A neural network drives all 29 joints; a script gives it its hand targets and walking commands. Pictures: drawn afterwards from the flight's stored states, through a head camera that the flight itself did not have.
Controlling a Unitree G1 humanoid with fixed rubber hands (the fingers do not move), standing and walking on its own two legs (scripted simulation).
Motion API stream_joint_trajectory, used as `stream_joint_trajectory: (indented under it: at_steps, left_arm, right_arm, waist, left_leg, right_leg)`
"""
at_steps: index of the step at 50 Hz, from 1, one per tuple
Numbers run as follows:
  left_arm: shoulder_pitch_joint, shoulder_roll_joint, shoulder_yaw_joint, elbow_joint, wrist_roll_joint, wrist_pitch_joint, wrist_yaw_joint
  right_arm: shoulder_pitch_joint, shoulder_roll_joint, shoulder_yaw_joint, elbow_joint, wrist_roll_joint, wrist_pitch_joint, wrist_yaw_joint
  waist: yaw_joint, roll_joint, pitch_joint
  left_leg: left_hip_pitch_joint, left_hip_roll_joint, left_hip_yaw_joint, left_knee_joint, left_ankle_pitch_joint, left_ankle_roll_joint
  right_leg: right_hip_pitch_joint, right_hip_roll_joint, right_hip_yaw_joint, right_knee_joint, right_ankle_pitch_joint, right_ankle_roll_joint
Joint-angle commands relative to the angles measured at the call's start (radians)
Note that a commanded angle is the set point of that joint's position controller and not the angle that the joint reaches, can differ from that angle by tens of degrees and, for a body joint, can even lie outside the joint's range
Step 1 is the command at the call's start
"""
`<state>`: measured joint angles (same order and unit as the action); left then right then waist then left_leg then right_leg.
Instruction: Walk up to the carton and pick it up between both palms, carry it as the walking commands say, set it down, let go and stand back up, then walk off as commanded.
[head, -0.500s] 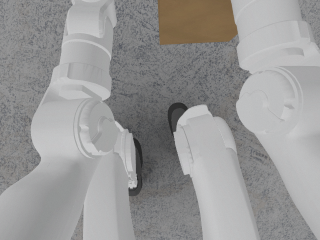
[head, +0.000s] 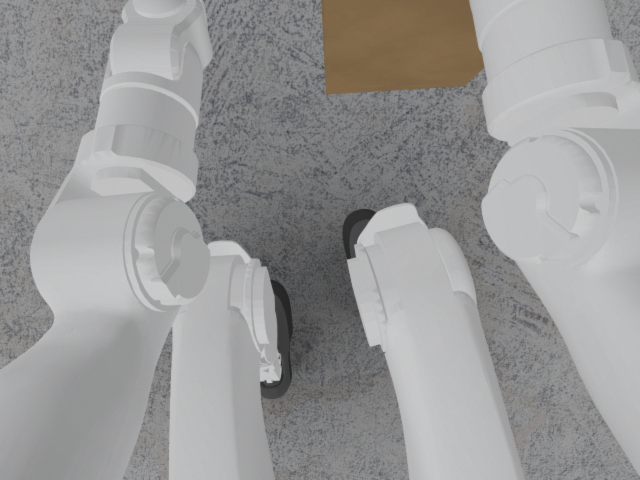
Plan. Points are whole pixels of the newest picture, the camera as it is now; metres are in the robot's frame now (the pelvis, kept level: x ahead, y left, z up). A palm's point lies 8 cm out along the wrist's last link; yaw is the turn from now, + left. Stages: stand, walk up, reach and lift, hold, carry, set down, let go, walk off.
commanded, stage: set down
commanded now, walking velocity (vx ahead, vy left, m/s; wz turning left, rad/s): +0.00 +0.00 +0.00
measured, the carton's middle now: out of the picture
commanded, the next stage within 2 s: none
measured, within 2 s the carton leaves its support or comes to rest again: rests again in 1.32 s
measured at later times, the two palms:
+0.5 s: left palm out of the picture +0.58 +0.07 -0.14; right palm out of the picture +0.59 -0.21 -0.07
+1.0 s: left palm out of the picture +0.59 +0.10 -0.14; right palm out of the picture +0.59 -0.21 -0.07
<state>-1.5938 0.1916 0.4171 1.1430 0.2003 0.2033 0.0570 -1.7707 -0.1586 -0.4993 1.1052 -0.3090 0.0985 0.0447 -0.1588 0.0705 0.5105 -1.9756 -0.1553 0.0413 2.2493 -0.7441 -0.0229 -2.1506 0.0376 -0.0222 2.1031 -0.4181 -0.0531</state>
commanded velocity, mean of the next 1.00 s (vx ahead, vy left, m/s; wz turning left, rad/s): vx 0.00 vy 0.00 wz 0.00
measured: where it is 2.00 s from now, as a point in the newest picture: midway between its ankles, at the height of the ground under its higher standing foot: (325, 316)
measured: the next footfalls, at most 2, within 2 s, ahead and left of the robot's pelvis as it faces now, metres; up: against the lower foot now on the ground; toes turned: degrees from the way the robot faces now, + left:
none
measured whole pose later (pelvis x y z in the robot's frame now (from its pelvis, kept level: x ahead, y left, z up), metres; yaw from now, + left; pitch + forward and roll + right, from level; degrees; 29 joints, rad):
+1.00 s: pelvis +0.00 +0.01 -0.01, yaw +1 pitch +26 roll +0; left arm -1.58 0.42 0.02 1.27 -0.16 0.17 0.04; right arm -1.77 -0.28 -0.50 1.30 -0.22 -0.05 0.16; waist -0.17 0.08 0.49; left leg -2.00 -0.18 0.04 2.28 -0.75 0.00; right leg -2.14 0.02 -0.02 2.13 -0.45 -0.04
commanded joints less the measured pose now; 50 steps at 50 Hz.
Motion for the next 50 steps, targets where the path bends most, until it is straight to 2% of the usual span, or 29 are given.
stream_joint_trajectory:
  at_steps: [1,3,4,7,8,11,12,13,15,16,18,19,21,22,23,24,26,28,29,30,31,36,41,42,46,47,48,49,50]
  left_arm:
    - [-0.285,0.219,-0.205,-0.072,-0.08,-0.04,-0.019]
    - [-0.236,0.262,-0.218,-0.025,-0.083,-0.036,-0.008]
    - [-0.258,0.234,-0.232,-0.051,-0.098,-0.04,-0.014]
    - [-0.226,0.246,-0.262,-0.018,-0.116,-0.047,-0.015]
    - [-0.237,0.249,-0.274,-0.034,-0.136,-0.049,-0.019]
    - [-0.276,0.27,-0.311,-0.041,-0.171,-0.053,-0.023]
    - [-0.279,0.277,-0.318,-0.033,-0.171,-0.053,-0.024]
    - [-0.262,0.283,-0.315,-0.031,-0.175,-0.056,-0.022]
    - [-0.268,0.301,-0.336,-0.007,-0.185,-0.056,-0.023]
    - [-0.27,0.328,-0.331,0.013,-0.187,-0.058,-0.022]
    - [-0.25,0.358,-0.332,0.025,-0.191,-0.059,-0.017]
    - [-0.243,0.397,-0.32,0.042,-0.193,-0.061,-0.015]
    - [-0.229,0.423,-0.334,0.06,-0.207,-0.062,-0.009]
    - [-0.264,0.442,-0.328,0.065,-0.219,-0.063,-0.008]
    - [-0.286,0.446,-0.346,0.058,-0.234,-0.063,-0.008]
    - [-0.272,0.432,-0.356,0.051,-0.247,-0.065,-0.011]
    - [-0.327,0.43,-0.381,0.019,-0.289,-0.072,-0.017]
    - [-0.339,0.405,-0.426,0.017,-0.327,-0.071,-0.028]
    - [-0.346,0.38,-0.443,0.022,-0.34,-0.069,-0.035]
    - [-0.327,0.387,-0.454,0.034,-0.352,-0.065,-0.038]
    - [-0.341,0.398,-0.475,0.045,-0.354,-0.061,-0.039]
    - [-0.337,0.422,-0.486,0.023,-0.357,-0.063,-0.03]
    - [-0.302,0.421,-0.486,0.009,-0.369,-0.058,-0.016]
    - [-0.311,0.419,-0.484,-0.013,-0.371,-0.06,-0.015]
    - [-0.306,0.399,-0.507,-0.03,-0.392,-0.053,-0.005]
    - [-0.301,0.409,-0.501,-0.039,-0.393,-0.053,-0.004]
    - [-0.314,0.406,-0.499,-0.044,-0.387,-0.054,0.001]
    - [-0.317,0.414,-0.497,-0.056,-0.39,-0.053,0.005]
    - [-0.315,0.415,-0.497,-0.058,-0.388,-0.052,0.009]
  right_arm:
    - [0.273,-0.113,-0.023,0.4,-0.053,0.194,0.021]
    - [0.297,-0.174,-0.034,0.423,-0.047,0.184,0.016]
    - [0.299,-0.14,-0.029,0.415,-0.043,0.179,0.024]
    - [0.332,-0.163,-0.026,0.415,-0.033,0.171,0.026]
    - [0.342,-0.167,-0.03,0.424,-0.041,0.169,0.027]
    - [0.332,-0.185,-0.038,0.411,-0.029,0.165,0.025]
    - [0.336,-0.194,-0.038,0.428,-0.018,0.162,0.027]
    - [0.346,-0.203,-0.042,0.429,-0.019,0.158,0.027]
    - [0.359,-0.229,-0.059,0.439,-0.021,0.154,0.025]
    - [0.347,-0.238,-0.052,0.445,-0.004,0.151,0.027]
    - [0.37,-0.272,-0.062,0.445,0.001,0.143,0.02]
    - [0.362,-0.303,-0.066,0.444,0.006,0.138,0.014]
    - [0.371,-0.36,-0.087,0.454,0.004,0.13,0.003]
    - [0.36,-0.359,-0.073,0.465,0.018,0.128,0.004]
    - [0.346,-0.364,-0.073,0.458,0.027,0.126,0.0]
    - [0.343,-0.365,-0.058,0.455,0.04,0.121,0.001]
    - [0.323,-0.367,-0.049,0.45,0.056,0.112,0.0]
    - [0.331,-0.366,-0.046,0.454,0.071,0.105,0.001]
    - [0.338,-0.362,-0.044,0.471,0.083,0.103,0.007]
    - [0.346,-0.377,-0.047,0.46,0.082,0.102,0.008]
    - [0.344,-0.399,-0.053,0.47,0.086,0.099,0.007]
    - [0.341,-0.417,-0.053,0.482,0.112,0.08,0.016]
    - [0.347,-0.465,-0.059,0.473,0.128,0.061,0.015]
    - [0.342,-0.46,-0.046,0.484,0.14,0.061,0.015]
    - [0.331,-0.518,-0.065,0.482,0.14,0.049,0.012]
    - [0.337,-0.507,-0.052,0.479,0.149,0.049,0.011]
    - [0.332,-0.515,-0.062,0.474,0.144,0.046,0.01]
    - [0.324,-0.532,-0.065,0.48,0.144,0.045,0.01]
    - [0.31,-0.536,-0.064,0.464,0.151,0.043,0.007]
  waist:
    - [-0.054,0.12,-0.834]
    - [-0.056,0.116,-0.829]
    - [-0.062,0.125,-0.839]
    - [-0.068,0.122,-0.849]
    - [-0.083,0.102,-0.846]
    - [-0.104,0.117,-0.847]
    - [-0.088,0.133,-0.849]
    - [-0.091,0.123,-0.837]
    - [-0.112,0.128,-0.851]
    - [-0.092,0.118,-0.865]
    - [-0.097,0.105,-0.853]
    - [-0.084,0.11,-0.855]
    - [-0.101,0.101,-0.855]
    - [-0.083,0.097,-0.862]
    - [-0.099,0.092,-0.869]
    - [-0.094,0.092,-0.865]
    - [-0.107,0.116,-0.865]
    - [-0.143,0.125,-0.872]
    - [-0.139,0.136,-0.883]
    - [-0.162,0.129,-0.871]
    - [-0.169,0.148,-0.888]
    - [-0.148,0.163,-0.899]
    - [-0.158,0.161,-0.933]
    - [-0.145,0.163,-0.953]
    - [-0.18,0.176,-0.959]
    - [-0.166,0.175,-0.959]
    - [-0.176,0.175,-0.961]
    - [-0.172,0.204,-0.969]
    - [-0.177,0.188,-0.982]
  left_leg:
    - [-0.024,0.007,-0.025,-0.204,0.062,-0.024]
    - [-0.009,0.006,-0.028,-0.208,0.058,-0.024]
    - [-0.001,0.006,-0.031,-0.214,0.058,-0.019]
    - [0.002,0.005,-0.027,-0.2,0.064,-0.028]
    - [-0.017,0.002,-0.029,-0.203,0.053,-0.027]
    - [-0.007,0.005,-0.031,-0.193,0.053,-0.029]
    - [-0.023,0.003,-0.029,-0.196,0.047,-0.031]
    - [-0.018,0.006,-0.037,-0.197,0.046,-0.028]
    - [-0.023,0.005,-0.036,-0.19,0.043,-0.032]
    - [-0.023,0.004,-0.034,-0.185,0.049,-0.033]
    - [-0.021,0.009,-0.031,-0.183,0.045,-0.032]
    - [-0.031,0.007,-0.024,-0.183,0.042,-0.033]
    - [-0.042,0.003,-0.027,-0.181,0.041,-0.037]
    - [-0.047,0.003,-0.021,-0.183,0.041,-0.037]
    - [-0.046,0.005,-0.027,-0.184,0.041,-0.036]
    - [-0.056,0.006,-0.025,-0.181,0.042,-0.036]
    - [-0.048,0.005,-0.021,-0.192,0.041,-0.034]
    - [-0.048,0.011,-0.03,-0.198,0.029,-0.034]
    - [-0.06,0.008,-0.031,-0.197,0.035,-0.036]
    - [-0.059,0.01,-0.028,-0.197,0.026,-0.034]
    - [-0.052,0.014,-0.03,-0.198,0.025,-0.039]
    - [-0.024,0.025,-0.05,-0.228,0.029,-0.033]
    - [-0.005,0.026,-0.058,-0.237,0.042,-0.03]
    - [0.001,0.026,-0.061,-0.238,0.046,-0.031]
    - [0.03,0.033,-0.078,-0.258,0.044,-0.031]
    - [0.01,0.031,-0.068,-0.25,0.043,-0.031]
    - [0.022,0.035,-0.082,-0.257,0.041,-0.033]
    - [0.035,0.035,-0.073,-0.261,0.046,-0.034]
    - [0.041,0.035,-0.081,-0.258,0.049,-0.032]
  right_leg:
    - [0.737,0.044,0.161,-0.126,-0.214,-0.004]
    - [0.741,0.046,0.15,-0.116,-0.2,-0.005]
    - [0.731,0.048,0.141,-0.112,-0.193,-0.006]
    - [0.737,0.048,0.155,-0.122,-0.2,-0.006]
    - [0.744,0.048,0.143,-0.12,-0.201,-0.002]
    - [0.734,0.046,0.152,-0.121,-0.201,-0.006]
    - [0.748,0.047,0.159,-0.121,-0.212,-0.011]
    - [0.734,0.046,0.157,-0.117,-0.208,-0.01]
    - [0.735,0.047,0.154,-0.114,-0.206,-0.01]
    - [0.756,0.046,0.166,-0.115,-0.212,-0.01]
    - [0.748,0.046,0.16,-0.116,-0.208,-0.006]
    - [0.758,0.048,0.174,-0.13,-0.235,-0.007]
    - [0.758,0.049,0.172,-0.127,-0.228,-0.006]
    - [0.771,0.048,0.173,-0.125,-0.223,-0.007]
    - [0.767,0.049,0.171,-0.127,-0.226,-0.005]
    - [0.768,0.047,0.179,-0.129,-0.226,-0.007]
    - [0.78,0.044,0.173,-0.127,-0.202,-0.012]
    - [0.78,0.038,0.166,-0.127,-0.196,-0.014]
    - [0.791,0.037,0.169,-0.117,-0.18,-0.02]
    - [0.78,0.036,0.157,-0.124,-0.172,-0.019]
    - [0.788,0.029,0.156,-0.12,-0.167,-0.021]
    - [0.767,0.012,0.136,-0.103,-0.095,-0.017]
    - [0.736,0.007,0.11,-0.093,-0.033,-0.014]
    - [0.749,0.003,0.123,-0.09,-0.026,-0.012]
    - [0.712,-0.006,0.09,-0.076,0.015,-0.012]
    - [0.729,-0.008,0.107,-0.084,0.013,-0.016]
    - [0.71,-0.01,0.098,-0.078,0.027,-0.015]
    - [0.708,-0.011,0.098,-0.082,0.021,-0.017]
    - [0.71,-0.013,0.099,-0.077,0.035,-0.016]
